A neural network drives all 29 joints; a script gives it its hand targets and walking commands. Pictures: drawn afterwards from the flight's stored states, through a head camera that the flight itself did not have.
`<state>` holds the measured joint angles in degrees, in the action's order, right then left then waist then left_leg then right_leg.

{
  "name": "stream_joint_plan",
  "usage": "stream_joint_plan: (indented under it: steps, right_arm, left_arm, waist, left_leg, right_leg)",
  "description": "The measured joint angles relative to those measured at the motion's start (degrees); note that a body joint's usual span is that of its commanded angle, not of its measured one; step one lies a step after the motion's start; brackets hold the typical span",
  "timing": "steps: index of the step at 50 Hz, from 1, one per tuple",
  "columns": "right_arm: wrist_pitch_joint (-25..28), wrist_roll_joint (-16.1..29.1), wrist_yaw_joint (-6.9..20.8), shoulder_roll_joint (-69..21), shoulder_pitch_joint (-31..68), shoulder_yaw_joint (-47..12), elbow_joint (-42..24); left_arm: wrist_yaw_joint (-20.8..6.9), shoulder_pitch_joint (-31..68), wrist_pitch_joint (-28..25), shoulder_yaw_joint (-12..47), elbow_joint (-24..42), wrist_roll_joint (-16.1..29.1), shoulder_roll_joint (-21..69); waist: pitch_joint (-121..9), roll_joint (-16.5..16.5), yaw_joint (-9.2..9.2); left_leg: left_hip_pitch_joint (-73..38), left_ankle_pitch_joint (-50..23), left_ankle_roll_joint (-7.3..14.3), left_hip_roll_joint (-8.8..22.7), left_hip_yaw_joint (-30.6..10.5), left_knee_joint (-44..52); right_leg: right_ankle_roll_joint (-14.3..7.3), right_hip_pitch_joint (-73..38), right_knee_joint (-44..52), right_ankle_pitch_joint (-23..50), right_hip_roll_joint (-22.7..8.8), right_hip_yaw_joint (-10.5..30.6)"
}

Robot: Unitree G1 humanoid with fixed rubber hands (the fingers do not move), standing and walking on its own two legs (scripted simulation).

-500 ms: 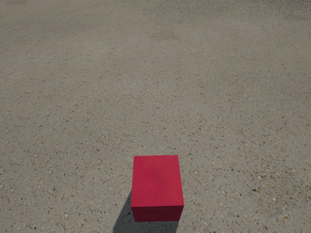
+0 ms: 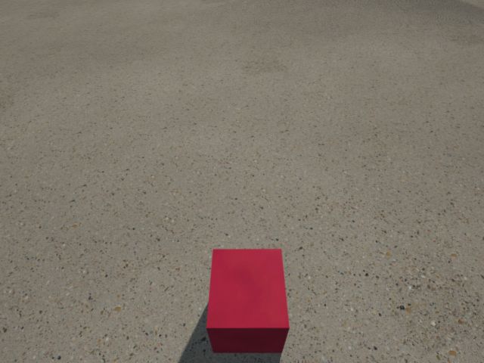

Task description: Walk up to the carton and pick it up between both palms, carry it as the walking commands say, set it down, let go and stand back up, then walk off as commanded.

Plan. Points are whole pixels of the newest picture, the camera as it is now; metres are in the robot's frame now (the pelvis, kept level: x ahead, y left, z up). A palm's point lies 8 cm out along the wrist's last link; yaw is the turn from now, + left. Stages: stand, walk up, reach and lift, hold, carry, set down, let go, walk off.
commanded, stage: walk up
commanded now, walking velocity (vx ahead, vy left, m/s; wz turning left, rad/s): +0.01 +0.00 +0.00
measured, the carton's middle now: (247, 300) +0.51 +0.02 -0.64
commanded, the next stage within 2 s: stand in 0.76 s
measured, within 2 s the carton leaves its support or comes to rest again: neither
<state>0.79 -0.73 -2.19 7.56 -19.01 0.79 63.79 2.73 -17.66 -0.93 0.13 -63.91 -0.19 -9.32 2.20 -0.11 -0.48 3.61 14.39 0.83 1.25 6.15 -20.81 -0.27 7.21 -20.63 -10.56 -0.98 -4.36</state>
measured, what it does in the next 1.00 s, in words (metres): stands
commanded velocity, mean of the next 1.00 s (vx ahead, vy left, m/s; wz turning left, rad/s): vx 0.01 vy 0.00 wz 0.00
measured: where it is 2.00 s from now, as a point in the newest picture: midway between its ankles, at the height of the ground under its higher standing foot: outside the picture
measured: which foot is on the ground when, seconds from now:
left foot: down 0.00-1.00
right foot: down 0.00-1.00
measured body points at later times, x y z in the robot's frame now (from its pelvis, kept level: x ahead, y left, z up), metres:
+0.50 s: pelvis -0.02 +0.01 +0.00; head -0.02 +0.01 +0.45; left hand -0.03 +0.23 -0.16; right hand -0.07 -0.21 -0.16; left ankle -0.03 +0.10 -0.75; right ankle +0.01 -0.12 -0.75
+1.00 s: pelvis -0.02 +0.01 +0.00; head -0.02 +0.01 +0.45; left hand -0.01 +0.23 -0.16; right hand -0.05 -0.21 -0.16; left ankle -0.03 +0.10 -0.74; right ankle +0.01 -0.11 -0.74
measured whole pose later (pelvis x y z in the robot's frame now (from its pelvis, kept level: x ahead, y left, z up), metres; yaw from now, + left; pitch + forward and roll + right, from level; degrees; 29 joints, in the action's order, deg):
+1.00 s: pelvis -0.02 +0.01 +0.00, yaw -1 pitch -1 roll +0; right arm -0.4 0.6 -1.5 8.2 -21.7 -0.3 61.5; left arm 2.2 -18.7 0.4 0.6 -60.5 1.0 -9.0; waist 0.0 -0.5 -0.6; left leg 9.2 16.3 1.8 1.1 6.7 -25.1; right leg -0.7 12.9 -24.3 -12.5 -0.9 -2.5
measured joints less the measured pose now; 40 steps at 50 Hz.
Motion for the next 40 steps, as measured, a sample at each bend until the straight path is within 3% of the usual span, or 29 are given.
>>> stream_joint_plan:
  steps: [40]
  right_arm:
    - [0.32, -0.36, 0.28, -0.05, -1.99, 0.28, 0.41]
  left_arm:
    - [-0.36, -1.34, -0.06, -0.29, 0.90, -0.23, 0.72]
  waist:
    - [-0.04, 0.02, -0.09]
  left_leg:
    - [1.66, -0.61, 0.84, -0.66, 0.99, -1.21]
  right_leg:
    - [0.71, 2.35, -1.50, 1.10, -0.58, 1.73]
